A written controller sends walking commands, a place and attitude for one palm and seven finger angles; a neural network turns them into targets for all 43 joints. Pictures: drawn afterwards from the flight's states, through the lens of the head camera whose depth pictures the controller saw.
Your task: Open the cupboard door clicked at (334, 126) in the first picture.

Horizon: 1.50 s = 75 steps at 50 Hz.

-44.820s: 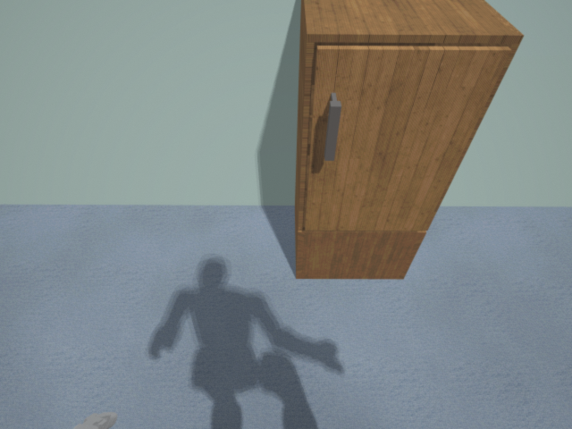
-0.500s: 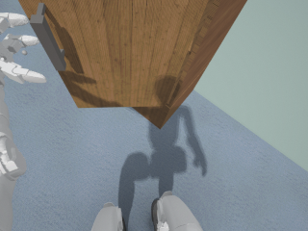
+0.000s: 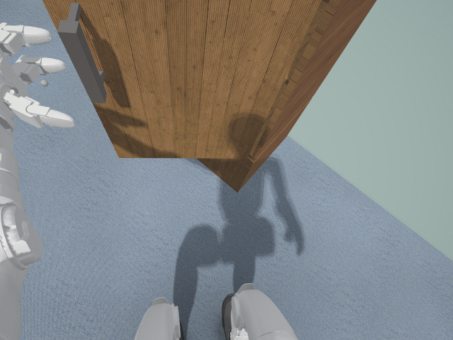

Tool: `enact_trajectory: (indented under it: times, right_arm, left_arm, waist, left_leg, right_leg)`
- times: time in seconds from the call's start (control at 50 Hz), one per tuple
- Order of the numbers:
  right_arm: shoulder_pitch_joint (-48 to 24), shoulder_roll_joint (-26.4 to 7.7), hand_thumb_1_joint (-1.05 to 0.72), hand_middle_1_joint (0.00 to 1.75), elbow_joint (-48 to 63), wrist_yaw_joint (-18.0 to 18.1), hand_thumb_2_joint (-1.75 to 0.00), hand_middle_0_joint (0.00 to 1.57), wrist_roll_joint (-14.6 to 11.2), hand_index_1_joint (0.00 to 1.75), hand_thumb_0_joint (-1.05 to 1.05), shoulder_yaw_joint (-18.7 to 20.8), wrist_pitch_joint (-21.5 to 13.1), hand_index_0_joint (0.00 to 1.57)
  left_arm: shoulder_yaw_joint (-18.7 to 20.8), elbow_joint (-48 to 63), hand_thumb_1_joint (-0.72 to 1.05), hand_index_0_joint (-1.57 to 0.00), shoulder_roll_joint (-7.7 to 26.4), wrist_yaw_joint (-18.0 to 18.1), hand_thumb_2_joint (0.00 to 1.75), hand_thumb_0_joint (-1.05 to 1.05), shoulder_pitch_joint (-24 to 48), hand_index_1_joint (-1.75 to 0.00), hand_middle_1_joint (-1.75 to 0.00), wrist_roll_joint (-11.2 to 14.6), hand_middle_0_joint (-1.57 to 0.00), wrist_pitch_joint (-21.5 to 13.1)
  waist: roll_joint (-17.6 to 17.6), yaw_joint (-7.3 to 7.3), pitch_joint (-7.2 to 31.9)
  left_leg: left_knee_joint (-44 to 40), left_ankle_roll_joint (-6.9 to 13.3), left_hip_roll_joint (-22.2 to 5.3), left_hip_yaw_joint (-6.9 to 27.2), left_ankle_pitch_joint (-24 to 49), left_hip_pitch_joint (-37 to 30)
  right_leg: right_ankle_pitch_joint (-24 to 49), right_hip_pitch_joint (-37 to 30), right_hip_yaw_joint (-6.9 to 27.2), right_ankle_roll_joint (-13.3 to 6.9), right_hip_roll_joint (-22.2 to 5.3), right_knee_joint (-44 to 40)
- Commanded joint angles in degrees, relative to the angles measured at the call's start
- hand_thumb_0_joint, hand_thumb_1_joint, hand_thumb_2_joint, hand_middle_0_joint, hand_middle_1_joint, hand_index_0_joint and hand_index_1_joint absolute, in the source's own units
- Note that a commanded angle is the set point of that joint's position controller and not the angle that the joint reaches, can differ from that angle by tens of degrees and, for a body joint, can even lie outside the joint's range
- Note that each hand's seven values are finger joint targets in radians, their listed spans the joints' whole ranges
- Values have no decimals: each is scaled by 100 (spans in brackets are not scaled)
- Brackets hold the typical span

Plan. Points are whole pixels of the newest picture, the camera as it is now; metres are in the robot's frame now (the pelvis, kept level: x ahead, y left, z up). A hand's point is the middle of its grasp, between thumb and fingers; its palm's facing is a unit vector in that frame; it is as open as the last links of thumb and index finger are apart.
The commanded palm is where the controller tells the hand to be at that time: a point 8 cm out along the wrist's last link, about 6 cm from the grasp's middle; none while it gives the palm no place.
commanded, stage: move the hooked fingers beside the handle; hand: left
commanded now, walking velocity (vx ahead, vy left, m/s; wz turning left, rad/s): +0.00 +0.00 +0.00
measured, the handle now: (88, 57) +0.57 +0.18 +0.07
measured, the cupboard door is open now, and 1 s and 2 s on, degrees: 43 43 44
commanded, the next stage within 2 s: slide the fingers in behind the handle in 0.22 s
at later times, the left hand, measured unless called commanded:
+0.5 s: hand (50, 81) +0.52 +0.23 +0.08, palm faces -0.05 -1.00 -0.01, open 14.0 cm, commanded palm +0.50 +0.27 +0.07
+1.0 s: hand (79, 82) +0.52 +0.19 +0.07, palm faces -0.05 -1.00 -0.02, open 14.0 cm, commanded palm +0.50 +0.23 +0.07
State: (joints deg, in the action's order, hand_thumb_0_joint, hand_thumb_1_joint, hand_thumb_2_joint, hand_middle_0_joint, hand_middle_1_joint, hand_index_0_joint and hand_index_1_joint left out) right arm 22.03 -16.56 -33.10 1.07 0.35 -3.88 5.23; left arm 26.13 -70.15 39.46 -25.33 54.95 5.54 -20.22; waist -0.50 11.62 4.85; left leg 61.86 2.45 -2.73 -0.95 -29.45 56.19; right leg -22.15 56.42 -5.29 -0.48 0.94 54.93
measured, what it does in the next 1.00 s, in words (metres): stands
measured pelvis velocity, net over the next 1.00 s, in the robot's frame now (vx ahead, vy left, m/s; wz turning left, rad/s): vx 0.00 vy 0.00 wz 0.01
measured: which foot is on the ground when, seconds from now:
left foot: down 0.00-1.00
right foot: down 0.00-1.00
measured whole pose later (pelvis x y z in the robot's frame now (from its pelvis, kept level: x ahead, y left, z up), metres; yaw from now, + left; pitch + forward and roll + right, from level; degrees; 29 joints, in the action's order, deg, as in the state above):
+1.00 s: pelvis +0.00 +0.00 +0.00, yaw +0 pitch +23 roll -4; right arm 22.5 -15.3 -34.1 -0.1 0.8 -3.5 4.8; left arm 22.3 -68.5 32.4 -18.6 55.0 5.2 -22.2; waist -1.2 11.3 5.2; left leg 62.0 2.2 -2.4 -1.1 -29.4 55.9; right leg -22.6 56.6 -5.0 -0.7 0.7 56.0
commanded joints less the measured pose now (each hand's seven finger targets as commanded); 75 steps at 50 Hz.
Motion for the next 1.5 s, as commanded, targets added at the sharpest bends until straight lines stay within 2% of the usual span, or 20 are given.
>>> enact_trajectory:
  times: [0.0, 0.1, 0.14, 0.18, 0.24, 0.36, 0.44, 0.58, 0.72, 0.78, 0.86, 0.9, 1.02, 1.04, 1.16, 1.22, 1.34, 1.4, 1.46, 1.48]
  right_arm:
    - [1185, -1125, -90, 30, 124, 80, -90, 20, 11, 30, 0, 423, -44, 20]
    - [1224, -1131, -90, 30, 154, 52, -90, 20, 4, 30, 0, 429, -13, 20]
    - [1232, -1142, -90, 30, 168, 49, -90, 20, 4, 30, 0, 428, 2, 20]
    - [1244, -1129, -90, 30, 186, 44, -90, 20, 11, 30, 0, 428, 9, 20]
    - [1229, -1143, -90, 30, 205, 44, -90, 20, 14, 30, 0, 424, -5, 20]
    - [1257, -1094, -90, 30, 188, 27, -90, 20, 6, 30, 0, 438, -6, 20]
    - [1271, -1117, -90, 30, 119, 29, -90, 20, 3, 30, 0, 443, 14, 20]
    - [1270, -1062, -90, 30, 100, -22, -90, 20, 47, 30, 0, 489, -20, 20]
    - [1183, -1043, -90, 30, 193, -40, -90, 20, 10, 30, 0, 481, 25, 20]
    - [1128, -1022, -90, 30, 181, -24, -90, 20, 22, 30, 0, 466, -20, 20]
    - [1138, -986, -90, 30, 122, -32, -90, 20, 28, 30, 0, 472, -98, 20]
    - [1168, -1030, -90, 30, 92, -19, -90, 20, 32, 30, 0, 471, -101, 20]
    - [1160, -977, -90, 30, 86, -68, -90, 20, 62, 30, 0, 488, -130, 20]
    - [1172, -977, -90, 30, 96, -80, -90, 20, 60, 30, 0, 493, -134, 20]
    - [1187, -951, -90, 30, 198, -85, -90, 20, 53, 30, 0, 485, -134, 20]
    - [1144, -905, -90, 30, 172, -127, -90, 20, 43, 30, 0, 520, -141, 20]
    - [1116, -919, -90, 30, 96, -96, -90, 20, 22, 30, 0, 516, -157, 20]
    - [1109, -897, -90, 30, 64, -108, -90, 20, 64, 30, 0, 531, -217, 20]
    - [1106, -871, -90, 30, 82, -147, -90, 20, 71, 30, 0, 539, -252, 20]
    - [1097, -903, -90, 30, 24, -138, -90, 20, 66, 30, 0, 553, -243, 20]
  left_arm:
    - [128, 1373, -50, -30, 1615, 35, 30, 0, 2638, -120, -120, 101, -30, -457]
    - [112, 1267, -50, -30, 1481, 14, 30, 0, 2374, -120, -120, 142, -30, -354]
    - [191, 1305, -50, -30, 1613, 45, 30, 0, 2391, -120, -120, 119, -30, -300]
    - [240, 1359, -50, -30, 1625, 79, 30, 0, 2278, -120, -120, 113, -30, -310]
    - [387, 1341, -50, -30, 1836, 116, 30, 0, 2313, -120, -120, 118, -30, -325]
    - [48, 1487, -50, -30, 1283, 30, 30, 0, 2200, -120, -120, 224, -30, -406]
    - [20, 1204, -50, -30, 1239, 99, 30, 0, 2252, -120, -120, 203, -30, -296]
    - [-12, 1678, -50, -30, 1072, 335, 30, 0, 2377, -120, -120, 152, -30, -542]
    - [9, 1427, -50, -30, 1003, 539, 30, 0, 2064, -120, -120, 105, -30, -415]
    - [-11, 1573, -50, -30, 1014, 628, 30, 0, 2398, -120, -120, 92, -30, -540]
    - [-377, 1435, -50, -30, 479, 640, 30, 0, 2549, -120, -120, 110, -30, -624]
    - [-163, 1259, -50, -30, 740, 667, 30, 0, 2453, -120, -120, 88, -30, -573]
    - [-366, 1466, -50, -30, 417, 799, 30, 0, 2581, -120, -120, 52, -30, -580]
    - [-327, 1379, -50, -30, 411, 825, 30, 0, 2453, -120, -120, 53, -30, -557]
    - [-83, 1606, -50, -30, 692, 984, 30, 0, 2304, -120, -120, 5, -30, -648]
    - [-389, 1740, -50, -30, 249, 972, 30, 0, 2214, -120, -120, 12, -30, -702]
    - [-453, 1380, -50, -30, 129, 1037, 30, 0, 2277, -120, -120, 57, -30, -607]
    - [-438, 1654, -50, -30, 94, 1137, 30, 0, 2454, -120, -120, 38, -30, -775]
    - [-737, 1668, -50, -30, -320, 1127, 30, 0, 2370, -120, -120, 77, -30, -855]
    - [-623, 1582, -50, -30, -161, 1133, 30, 0, 2329, -120, -120, 46, -30, -863]
  waist:
    - [-1413, 66, 3038]
    - [-1250, 29, 3136]
    - [-1116, 16, 3038]
    - [-1335, -51, 3137]
    - [-1015, -24, 2999]
    - [-1310, -5, 3027]
    - [-915, 68, 2665]
    - [-1383, -31, 3185]
    - [-872, -60, 2730]
    - [-977, -14, 2795]
    - [-955, 120, 2717]
    - [-878, 52, 2813]
    - [-1071, 48, 3022]
    - [-868, 26, 2993]
    - [-793, -76, 3066]
    - [-969, -90, 3162]
    - [-491, 27, 2557]
    - [-848, -37, 2963]
    - [-744, 32, 2925]
    - [-707, -15, 2970]
  left_leg:
    - [-583, -167, 20, 533, 3201, -2422]
    - [-579, -174, 0, 559, 3435, -2481]
    - [-611, -144, 17, 534, 3194, -2251]
    - [-615, -178, 8, 536, 3396, -2427]
    - [-631, -107, 43, 464, 2952, -2002]
    - [-675, -163, 12, 531, 3373, -2499]
    - [-724, -116, 32, 502, 2843, -2110]
    - [-651, -227, 3, 583, 3526, -2743]
    - [-757, -138, 63, 459, 2922, -2151]
    - [-752, -123, 88, 428, 2658, -2100]
    - [-698, -123, 85, 483, 2682, -2216]
    - [-685, -124, 90, 466, 2617, -2068]
    - [-640, -155, 91, 483, 2848, -2270]
    - [-647, -133, 99, 466, 2723, -2141]
    - [-692, -91, 152, 369, 2793, -1908]
    - [-718, -131, 136, 373, 2872, -2184]
    - [-799, -65, 175, 298, 2197, -1656]
    - [-726, -103, 175, 343, 2482, -1999]
    - [-728, -93, 180, 349, 2632, -2098]
    - [-708, -113, 162, 367, 2619, -2072]
  right_leg:
    - [1679, -1016, 260, -84, 200, -298]
    - [1773, -1063, 236, -65, 222, -301]
    - [1758, -1203, 243, -57, 219, -316]
    - [1771, -1125, 229, -76, 224, -302]
    - [1761, -1420, 288, -58, 225, -347]
    - [1770, -1155, 213, -99, 249, -362]
    - [1564, -1150, 228, -61, 238, -432]
    - [1724, -1023, 200, -90, 230, -343]
    - [1710, -1353, 241, -68, 225, -416]
    - [1630, -1393, 289, -70, 205, -413]
    - [1539, -1135, 258, -87, 207, -383]
    - [1553, -1235, 292, -67, 190, -368]
    - [1653, -1163, 273, -68, 178, -314]
    - [1631, -1262, 272, -65, 183, -329]
    - [1999, -1774, 332, -76, 189, -315]
    - [1972, -1648, 316, -72, 189, -343]
    - [1677, -1695, 369, -44, 172, -479]
    - [1782, -1599, 362, -66, 149, -387]
    - [1903, -1605, 331, -78, 167, -388]
    - [1887, -1581, 341, -71, 157, -357]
